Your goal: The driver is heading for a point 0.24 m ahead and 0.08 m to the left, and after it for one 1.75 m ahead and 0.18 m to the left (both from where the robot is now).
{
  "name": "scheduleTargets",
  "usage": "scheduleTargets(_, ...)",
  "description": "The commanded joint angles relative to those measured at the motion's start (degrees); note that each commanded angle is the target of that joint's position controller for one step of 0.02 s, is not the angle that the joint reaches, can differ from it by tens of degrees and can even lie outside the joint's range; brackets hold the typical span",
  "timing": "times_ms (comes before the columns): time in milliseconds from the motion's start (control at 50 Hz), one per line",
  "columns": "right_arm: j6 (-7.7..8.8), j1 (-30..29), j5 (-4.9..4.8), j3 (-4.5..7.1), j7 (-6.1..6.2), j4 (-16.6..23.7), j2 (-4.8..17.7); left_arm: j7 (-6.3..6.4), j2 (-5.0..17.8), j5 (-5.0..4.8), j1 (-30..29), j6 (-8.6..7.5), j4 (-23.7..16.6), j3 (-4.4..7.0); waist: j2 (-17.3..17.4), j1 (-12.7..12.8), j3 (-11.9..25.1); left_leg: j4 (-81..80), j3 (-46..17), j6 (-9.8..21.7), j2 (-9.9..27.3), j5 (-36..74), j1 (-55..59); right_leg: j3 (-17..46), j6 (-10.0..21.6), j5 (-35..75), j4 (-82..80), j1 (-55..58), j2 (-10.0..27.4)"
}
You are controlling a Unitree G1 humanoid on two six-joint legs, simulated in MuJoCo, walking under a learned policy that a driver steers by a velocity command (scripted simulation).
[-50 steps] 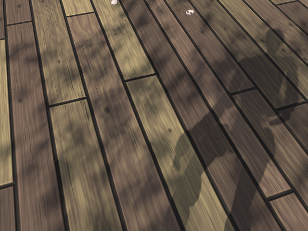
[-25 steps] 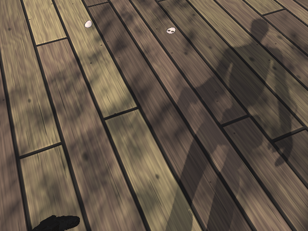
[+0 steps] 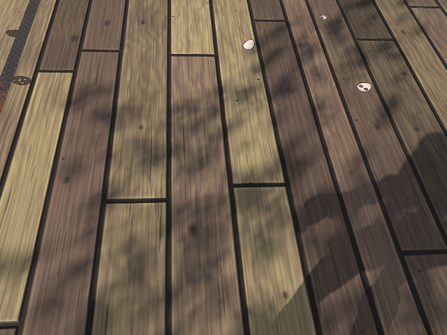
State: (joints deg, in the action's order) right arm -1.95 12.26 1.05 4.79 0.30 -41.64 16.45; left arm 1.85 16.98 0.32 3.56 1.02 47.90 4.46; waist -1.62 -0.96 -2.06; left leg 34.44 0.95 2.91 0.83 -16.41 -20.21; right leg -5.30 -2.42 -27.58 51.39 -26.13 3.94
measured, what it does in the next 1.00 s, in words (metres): steps on the spot: right foot, then left foot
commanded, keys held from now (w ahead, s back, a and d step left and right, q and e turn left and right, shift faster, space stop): q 0.26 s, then no key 0.74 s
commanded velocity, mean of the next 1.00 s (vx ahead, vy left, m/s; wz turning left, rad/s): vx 0.01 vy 0.00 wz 0.28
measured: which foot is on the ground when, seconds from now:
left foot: down 0.00-0.42, up 0.44-0.70, down 0.72-1.00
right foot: up 0.00-0.40, down 0.42-1.00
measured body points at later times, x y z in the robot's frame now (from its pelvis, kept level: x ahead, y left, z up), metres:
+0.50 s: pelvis +0.02 -0.03 +0.01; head +0.05 -0.04 +0.45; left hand +0.08 +0.28 -0.10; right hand +0.25 -0.26 -0.09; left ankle +0.00 +0.09 -0.70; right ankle +0.05 -0.14 -0.73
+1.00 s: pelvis +0.01 +0.00 +0.00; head +0.01 +0.00 +0.45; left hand +0.03 +0.28 -0.13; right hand +0.19 -0.22 -0.11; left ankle -0.04 +0.11 -0.73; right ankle +0.05 -0.14 -0.73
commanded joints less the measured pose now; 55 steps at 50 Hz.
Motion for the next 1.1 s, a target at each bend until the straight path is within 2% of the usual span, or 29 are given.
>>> scheduleTargets(20,2.68,-0.02,-0.73,2.82,0.52,4.36,11.11,0.86,5.50,-0.18,-2.10,-0.58,-3.77,1.73,8.13,0.74,7.00,-15.03,-20.22,10.95,14.33,25.89,14.20,8.37,0.29,0.10,14.37,-14.44,-1.74)
scheduleTargets(40,2.51,-1.95,-1.61,2.28,0.88,4.88,9.68,1.20,6.25,0.24,-1.72,-0.57,-3.48,2.07,8.27,1.41,7.12,-14.77,-18.91,9.70,13.49,26.59,13.54,8.75,0.10,2.78,13.73,-13.68,-1.56)
scheduleTargets(80,2.21,-1.61,-1.32,1.77,1.48,5.44,8.66,1.03,5.48,0.05,-1.11,-0.89,-3.38,2.07,8.50,1.87,9.11,-14.36,-17.71,9.75,11.96,30.03,13.52,8.70,-0.36,6.31,14.15,-10.91,-2.82)
scheduleTargets(120,2.07,-0.46,-1.42,1.94,1.90,5.65,9.05,0.93,4.48,-0.39,-1.55,-1.13,-3.54,1.73,8.16,1.30,9.37,-14.14,-18.01,9.72,11.33,29.41,15.63,9.10,-0.77,8.07,9.10,-11.05,-3.44)
scheduleTargets(180,1.47,0.16,-1.66,2.36,2.46,6.13,10.12,0.66,3.66,-0.49,-3.12,-1.30,-3.99,1.25,9.04,0.21,8.76,-13.99,-19.96,9.82,10.75,23.97,15.98,9.84,-1.79,8.89,0.16,-9.03,-4.11)
scheduleTargets(260,0.76,-1.05,-1.36,2.66,2.19,7.23,10.95,-0.09,4.32,-0.78,-2.88,-1.68,-3.91,1.19,10.35,-0.26,7.50,-14.09,-23.42,10.41,9.93,19.02,11.37,10.01,-2.03,7.91,-7.27,-2.57,-5.31)
scheduleTargets(340,0.29,-2.53,-1.26,1.92,1.70,7.66,9.65,-1.08,5.03,-1.01,-0.28,-2.38,-3.27,1.14,11.09,-0.30,8.74,-11.20,-25.38,9.92,9.79,24.38,11.64,8.98,-0.95,7.41,-14.01,3.45,-5.00)
scheduleTargets(380,-0.09,-3.98,-1.75,1.33,1.81,7.78,8.87,-1.75,4.46,-0.80,2.36,-2.88,-2.61,0.94,10.35,1.66,8.74,-8.77,-24.93,7.81,7.88,24.10,10.44,7.56,0.68,14.85,-24.98,9.66,-5.10)
scheduleTargets(400,-0.16,-3.20,-1.82,1.03,1.93,7.56,8.19,-1.96,5.21,-0.29,3.58,-3.03,-2.28,1.07,8.83,2.09,8.43,-7.56,-24.06,5.51,6.01,19.28,8.12,8.44,2.03,21.92,-30.44,14.42,-3.35)
scheduleTargets(420,0.01,-1.57,-0.97,0.32,1.97,7.65,6.02,-1.79,8.54,0.87,4.51,-2.99,-2.61,1.61,1.63,0.95,9.07,-1.04,-19.74,2.29,1.68,8.95,2.95,16.15,4.93,28.71,-32.20,19.89,5.05)
scheduleTargets(440,0.61,1.27,-0.83,0.11,1.71,8.12,4.80,-1.41,12.07,1.40,2.74,-2.51,-2.79,2.08,-10.71,-2.57,6.81,6.01,-11.02,-1.10,-7.43,-11.11,-5.92,26.03,12.59,41.17,-32.26,21.63,13.52)
scheduleTargets(460,1.09,-1.26,-0.25,1.02,1.79,8.45,8.37,-1.37,8.91,2.02,2.86,-2.79,-3.13,1.33,-12.04,0.33,7.06,15.98,-10.33,-3.75,-5.61,-20.09,-7.04,32.07,19.66,39.73,-33.78,17.60,19.23)
scheduleTargets(480,1.10,-2.06,-1.05,2.16,1.87,7.74,11.28,-1.24,8.08,1.63,1.84,-3.08,-3.65,1.05,-8.20,0.83,5.79,23.65,-11.16,-4.75,-4.94,-18.68,-8.06,29.86,19.84,37.42,-33.95,17.24,17.18)
scheduleTargets(500,0.74,-1.59,-1.34,2.39,1.99,6.72,10.64,-1.05,7.94,0.79,0.36,-3.12,-3.63,1.01,-6.26,0.09,5.12,26.97,-11.22,-5.64,-4.79,-16.17,-9.06,26.02,17.55,35.64,-33.19,17.48,14.20)
scheduleTargets(520,0.20,-0.98,-1.15,2.20,2.17,5.99,9.35,-1.01,6.96,-0.04,-0.53,-3.21,-3.75,0.62,-5.87,-0.09,4.38,27.80,-11.69,-6.51,-4.33,-14.05,-9.60,23.20,15.89,35.10,-32.67,17.80,12.30)
scheduleTargets(540,-0.13,-0.57,-1.11,1.70,2.15,5.53,7.48,-0.92,5.91,-0.35,-0.83,-3.17,-3.41,0.15,-5.55,-0.32,4.19,26.87,-11.74,-7.19,-3.94,-12.13,-8.58,21.10,15.22,36.46,-32.24,17.75,10.99)
scheduleTargets(580,-0.14,-0.93,-1.20,0.44,1.82,5.35,4.16,-0.90,5.08,-0.25,-0.53,-2.53,-2.43,-0.24,-6.85,-0.23,4.53,18.10,-7.44,-8.05,-2.57,-10.04,-4.63,16.28,13.97,37.30,-31.73,17.94,7.58)
scheduleTargets(620,0.20,-3.59,-1.24,-0.66,1.53,5.64,2.08,-0.87,5.66,-0.06,1.03,-1.80,-1.57,-0.17,-8.72,1.94,5.30,7.54,-3.74,-8.21,-1.21,-9.54,0.58,14.72,13.62,38.76,-30.65,18.45,6.51)
scheduleTargets(640,0.26,-3.92,-1.61,-0.52,1.51,5.45,2.70,-0.89,6.55,-0.06,2.42,-1.53,-1.05,-0.02,-9.11,2.69,5.64,3.41,-2.82,-8.16,-1.39,-8.25,2.48,15.46,13.94,39.38,-30.07,19.05,6.97)
scheduleTargets(660,0.27,-2.85,-1.87,-0.24,1.51,4.75,3.40,-0.94,7.12,-0.33,2.71,-1.36,-0.76,-0.02,-8.81,2.21,5.79,-2.23,-2.07,-7.75,-1.61,-4.29,4.97,15.82,13.78,39.08,-29.27,19.15,7.04)
scheduleTargets(680,0.30,-0.99,-1.84,-0.10,1.50,3.61,3.62,-1.02,7.03,-0.78,2.49,-1.31,-0.53,-0.22,-8.26,1.02,5.49,-10.37,-1.18,-6.84,-1.99,2.57,8.78,15.56,12.90,38.01,-28.58,18.15,6.57)
scheduleTargets(700,0.27,-0.60,-1.44,0.04,1.51,3.06,4.51,-1.14,6.41,-1.06,4.04,-1.58,0.10,-0.51,-7.12,0.99,5.12,-15.74,-2.15,-5.57,-1.63,8.39,12.63,15.60,10.96,35.24,-28.62,16.58,5.90)
scheduleTargets(720,0.21,-0.60,-0.85,0.31,1.83,3.48,6.82,-1.45,5.50,-0.49,5.20,-2.26,0.36,-0.99,-3.93,1.65,6.34,-14.79,-6.55,-3.92,2.06,16.44,18.10,15.07,7.75,30.42,-28.17,13.10,5.02)
scheduleTargets(740,-0.04,-0.20,-0.47,0.95,2.18,3.65,10.36,-2.14,4.88,0.81,6.63,-3.13,0.30,-1.23,3.73,3.91,7.65,-10.10,-10.16,-1.24,6.52,26.92,20.60,11.09,4.99,23.67,-25.74,10.40,1.14)
scheduleTargets(760,0.14,-1.38,-0.13,0.40,1.41,2.65,7.87,-2.19,2.86,0.60,6.28,-3.35,0.98,-1.67,9.15,4.14,8.13,-10.16,-9.97,1.15,6.26,17.21,14.08,7.60,2.36,16.70,-27.06,14.69,-1.45)
scheduleTargets(780,0.58,-2.59,0.05,-0.15,0.70,3.20,5.21,-2.06,4.67,0.62,3.21,-3.17,1.26,-1.46,6.51,2.38,5.46,-11.26,-9.49,0.81,4.41,10.97,11.33,7.13,0.91,17.04,-26.07,15.49,-1.89)
scheduleTargets(800,1.00,-2.19,0.42,-0.41,0.56,2.48,4.54,-1.83,4.69,0.41,2.01,-2.86,1.50,-1.35,5.58,1.92,4.39,-11.84,-9.05,-0.06,3.76,8.59,9.79,6.92,0.82,17.91,-25.53,15.56,-1.97)
scheduleTargets(860,2.28,-1.08,0.06,-0.61,0.63,1.18,4.94,-1.02,4.40,0.20,3.02,-1.72,2.81,-1.33,6.14,2.29,1.50,-11.87,-8.33,-1.25,2.81,8.73,7.23,7.40,1.35,19.63,-25.37,15.40,-1.68)
scheduleTargets(1100,3.08,0.26,-0.36,-1.51,1.06,-3.12,3.77,-0.19,4.30,-0.09,4.53,-1.33,9.08,-1.16,2.57,2.11,0.99,-11.70,-7.27,-1.19,1.61,8.21,7.34,7.55,0.49,20.64,-26.12,16.17,-1.65)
